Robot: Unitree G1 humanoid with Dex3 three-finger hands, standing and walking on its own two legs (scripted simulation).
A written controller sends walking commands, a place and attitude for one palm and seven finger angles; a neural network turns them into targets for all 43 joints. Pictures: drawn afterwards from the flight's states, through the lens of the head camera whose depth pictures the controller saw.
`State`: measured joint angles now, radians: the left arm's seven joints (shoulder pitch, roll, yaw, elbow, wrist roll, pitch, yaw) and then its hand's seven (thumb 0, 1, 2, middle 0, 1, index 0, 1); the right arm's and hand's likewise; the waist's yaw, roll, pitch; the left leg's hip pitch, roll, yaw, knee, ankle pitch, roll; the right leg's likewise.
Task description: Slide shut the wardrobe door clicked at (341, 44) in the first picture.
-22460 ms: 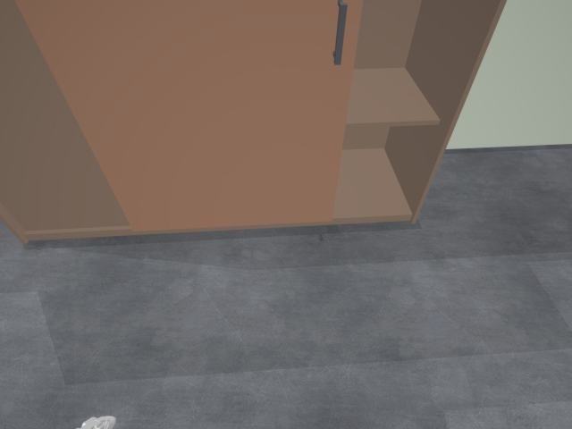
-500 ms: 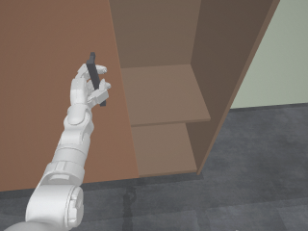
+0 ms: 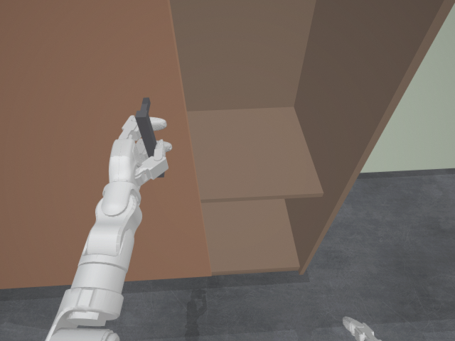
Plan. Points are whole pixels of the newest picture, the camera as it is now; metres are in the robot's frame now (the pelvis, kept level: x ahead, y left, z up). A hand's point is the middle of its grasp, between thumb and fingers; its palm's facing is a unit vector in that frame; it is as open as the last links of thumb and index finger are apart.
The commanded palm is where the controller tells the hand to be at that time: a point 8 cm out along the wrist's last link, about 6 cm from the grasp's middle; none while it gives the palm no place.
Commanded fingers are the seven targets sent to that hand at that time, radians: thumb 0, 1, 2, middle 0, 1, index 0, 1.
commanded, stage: tug the door sideways, standing still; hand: left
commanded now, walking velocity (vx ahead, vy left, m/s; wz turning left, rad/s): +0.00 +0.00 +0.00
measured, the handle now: (153, 140) +0.45 +0.15 +0.12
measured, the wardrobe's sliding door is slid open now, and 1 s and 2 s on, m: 0.38 0.35 0.09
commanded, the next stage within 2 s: step sideways, sliding the door along in 0.24 s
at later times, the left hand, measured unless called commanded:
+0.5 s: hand (164, 158) +0.40 +0.12 +0.12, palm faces +0.08 -0.98 -0.16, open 5.5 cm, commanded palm +0.38 +0.14 +0.12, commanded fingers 0.00 0.90 0.90 -0.45 -1.40 -0.45 -1.40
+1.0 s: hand (185, 157) +0.40 +0.09 +0.12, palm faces +0.17 -0.97 -0.17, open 5.9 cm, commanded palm +0.38 +0.07 +0.12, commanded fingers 0.00 0.90 0.90 -0.45 -1.40 -0.45 -1.40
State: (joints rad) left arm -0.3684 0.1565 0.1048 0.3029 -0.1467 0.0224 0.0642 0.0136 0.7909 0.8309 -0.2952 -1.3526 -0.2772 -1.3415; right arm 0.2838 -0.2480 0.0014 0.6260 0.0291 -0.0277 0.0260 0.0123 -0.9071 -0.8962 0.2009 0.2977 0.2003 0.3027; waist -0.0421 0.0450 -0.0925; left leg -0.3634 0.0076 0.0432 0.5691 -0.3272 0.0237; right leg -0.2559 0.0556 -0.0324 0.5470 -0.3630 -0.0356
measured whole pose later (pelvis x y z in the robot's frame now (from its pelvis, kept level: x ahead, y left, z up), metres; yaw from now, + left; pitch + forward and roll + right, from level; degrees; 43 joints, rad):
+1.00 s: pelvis +0.00 -0.08 -0.01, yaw +8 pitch -4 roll +0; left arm -0.68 0.17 -0.09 0.53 -0.11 -0.08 0.13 -0.02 0.80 0.84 -0.45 -1.40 -0.19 -1.40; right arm 0.17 -0.22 -0.03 0.67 0.05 0.00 -0.01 0.01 -0.91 -0.90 0.20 0.30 0.20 0.30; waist 0.08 0.06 0.24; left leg -0.17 0.08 -0.03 0.59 -0.34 -0.07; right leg -0.44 -0.03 0.00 0.89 -0.40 -0.02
